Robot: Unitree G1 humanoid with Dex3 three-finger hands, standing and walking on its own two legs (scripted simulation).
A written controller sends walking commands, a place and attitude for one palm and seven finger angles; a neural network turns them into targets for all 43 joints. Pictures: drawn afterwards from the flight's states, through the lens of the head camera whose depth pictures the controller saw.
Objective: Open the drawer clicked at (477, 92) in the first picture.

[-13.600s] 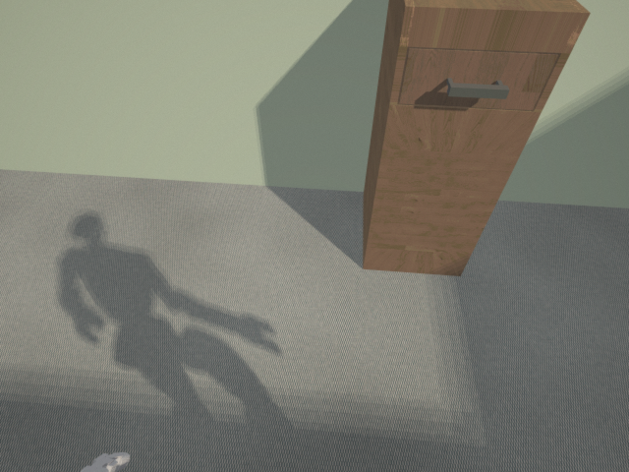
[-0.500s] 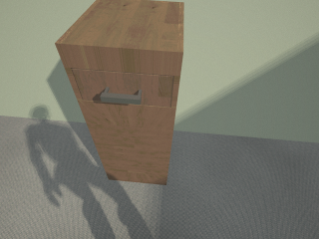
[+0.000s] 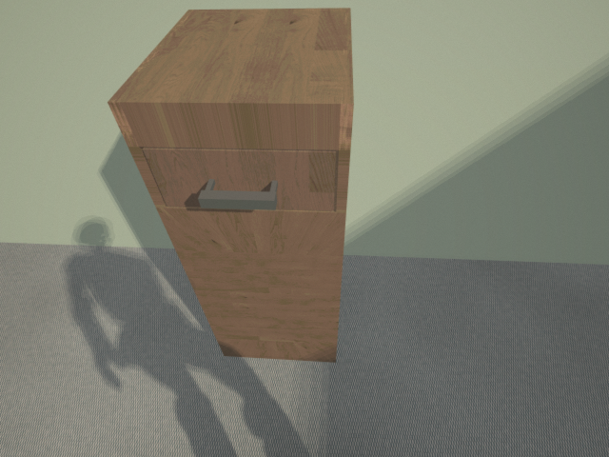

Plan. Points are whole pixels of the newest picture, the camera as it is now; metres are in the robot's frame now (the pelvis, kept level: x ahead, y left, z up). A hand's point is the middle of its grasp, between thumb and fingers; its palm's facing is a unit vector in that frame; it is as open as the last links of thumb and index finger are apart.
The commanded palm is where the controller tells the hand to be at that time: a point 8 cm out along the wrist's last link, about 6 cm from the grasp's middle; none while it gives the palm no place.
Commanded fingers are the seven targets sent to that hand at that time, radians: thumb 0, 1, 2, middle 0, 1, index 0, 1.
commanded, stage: look again from close up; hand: left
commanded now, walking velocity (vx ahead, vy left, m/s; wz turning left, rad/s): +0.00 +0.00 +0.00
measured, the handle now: (240, 192) +0.55 +0.15 +0.03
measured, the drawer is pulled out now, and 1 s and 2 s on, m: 0.00 0.00 0.00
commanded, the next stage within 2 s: raise the hand with hooked fingers in 0.14 s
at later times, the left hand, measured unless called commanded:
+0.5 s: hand (175, 381) +0.22 +0.19 -0.02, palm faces +0.01 -0.49 -0.87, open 7.7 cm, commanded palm +0.14 +0.21 -0.02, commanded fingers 0.00 0.57 0.76 -0.22 -0.51 -0.22 -0.51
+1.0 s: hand (166, 352) +0.25 +0.20 +0.02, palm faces +0.06 -0.07 -1.00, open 10.5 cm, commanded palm +0.20 +0.20 +0.07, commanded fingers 0.00 -0.01 0.51 -0.27 -0.88 -0.27 -0.88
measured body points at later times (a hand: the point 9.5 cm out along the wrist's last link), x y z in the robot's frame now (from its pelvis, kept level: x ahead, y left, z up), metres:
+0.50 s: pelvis +0.01 -0.01 -0.01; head +0.02 -0.05 +0.44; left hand +0.22 +0.21 +0.03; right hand +0.18 -0.27 -0.11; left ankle +0.01 +0.08 -0.74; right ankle -0.01 -0.13 -0.74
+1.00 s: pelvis +0.00 -0.06 -0.03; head +0.04 -0.10 +0.42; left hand +0.24 +0.20 +0.08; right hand +0.22 -0.25 -0.14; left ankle +0.01 +0.09 -0.74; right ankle -0.01 -0.13 -0.74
